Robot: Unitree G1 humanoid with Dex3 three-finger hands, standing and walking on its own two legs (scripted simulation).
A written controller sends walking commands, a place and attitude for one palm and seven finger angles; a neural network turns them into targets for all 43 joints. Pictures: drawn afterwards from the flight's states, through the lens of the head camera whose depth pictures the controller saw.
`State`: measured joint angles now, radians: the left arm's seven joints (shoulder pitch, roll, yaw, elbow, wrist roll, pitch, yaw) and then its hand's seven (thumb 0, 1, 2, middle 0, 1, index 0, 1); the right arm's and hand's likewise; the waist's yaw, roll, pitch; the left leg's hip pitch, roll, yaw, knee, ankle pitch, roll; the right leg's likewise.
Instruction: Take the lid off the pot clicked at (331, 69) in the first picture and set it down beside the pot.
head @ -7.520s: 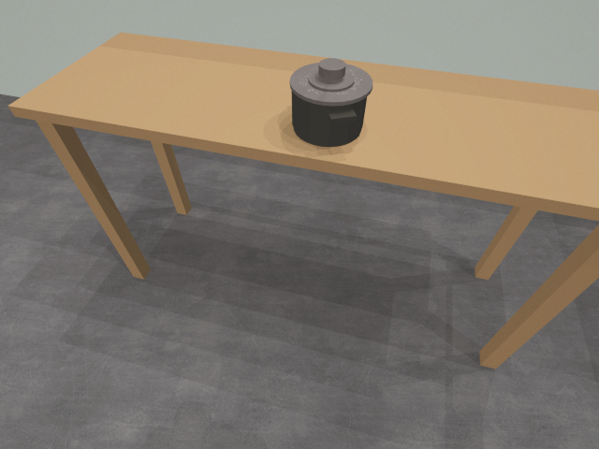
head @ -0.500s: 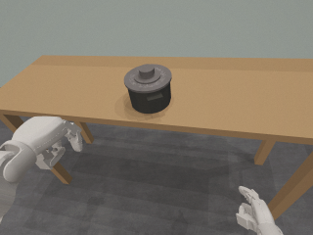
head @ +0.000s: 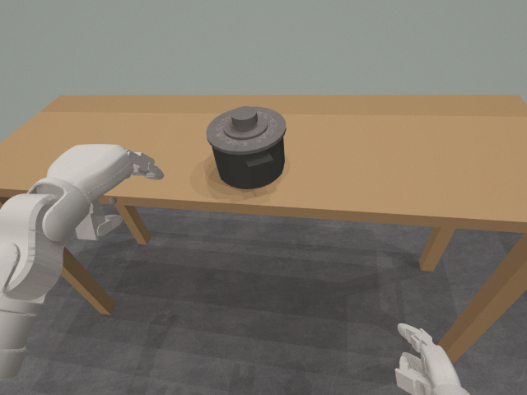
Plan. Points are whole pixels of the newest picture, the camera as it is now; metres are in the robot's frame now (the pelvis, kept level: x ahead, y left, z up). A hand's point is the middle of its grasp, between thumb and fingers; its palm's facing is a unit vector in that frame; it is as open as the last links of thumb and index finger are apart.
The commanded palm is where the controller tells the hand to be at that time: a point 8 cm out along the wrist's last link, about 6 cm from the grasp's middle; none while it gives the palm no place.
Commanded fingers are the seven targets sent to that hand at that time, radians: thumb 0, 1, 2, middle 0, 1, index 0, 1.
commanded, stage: move the open hand above the knob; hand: left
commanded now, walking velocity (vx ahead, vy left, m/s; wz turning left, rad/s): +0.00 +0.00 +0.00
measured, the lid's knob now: (244, 116) +0.59 +0.12 +0.14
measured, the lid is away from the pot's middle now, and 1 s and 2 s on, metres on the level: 0.00 0.00 0.00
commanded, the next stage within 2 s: none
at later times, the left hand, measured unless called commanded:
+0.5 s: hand (153, 161) +0.38 +0.22 +0.19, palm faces -0.22 -0.04 -0.97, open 10.2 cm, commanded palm +0.36 +0.21 +0.27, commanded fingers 0.00 -0.36 1.52 -0.83 -0.08 -0.83 -0.08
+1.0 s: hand (193, 130) +0.45 +0.18 +0.20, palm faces -0.25 -0.03 -0.97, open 10.2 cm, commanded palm +0.44 +0.17 +0.27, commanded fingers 0.00 -0.36 1.52 -0.83 -0.08 -0.83 -0.08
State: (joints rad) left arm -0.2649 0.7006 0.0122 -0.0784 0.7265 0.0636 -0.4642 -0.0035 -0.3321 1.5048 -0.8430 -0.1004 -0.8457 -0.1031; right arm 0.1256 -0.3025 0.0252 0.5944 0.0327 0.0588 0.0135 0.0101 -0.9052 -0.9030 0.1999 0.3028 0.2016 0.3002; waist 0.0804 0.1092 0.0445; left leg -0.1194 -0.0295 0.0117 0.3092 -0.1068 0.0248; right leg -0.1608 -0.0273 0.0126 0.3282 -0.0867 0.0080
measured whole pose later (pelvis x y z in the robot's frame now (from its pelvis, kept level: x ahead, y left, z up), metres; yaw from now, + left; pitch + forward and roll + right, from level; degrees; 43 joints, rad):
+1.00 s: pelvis +0.04 +0.00 +0.00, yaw +0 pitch +1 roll +0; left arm -0.84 0.54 -0.26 0.39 0.84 0.27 -0.56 0.00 -0.34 1.52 -0.84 -0.08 -0.84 -0.09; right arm 0.17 -0.30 0.03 0.61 0.04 0.07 0.03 0.01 -0.91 -0.90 0.20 0.30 0.20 0.30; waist 0.02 0.09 -0.01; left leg -0.16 -0.03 0.02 0.31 -0.16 0.03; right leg -0.20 -0.03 0.02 0.32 -0.13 0.02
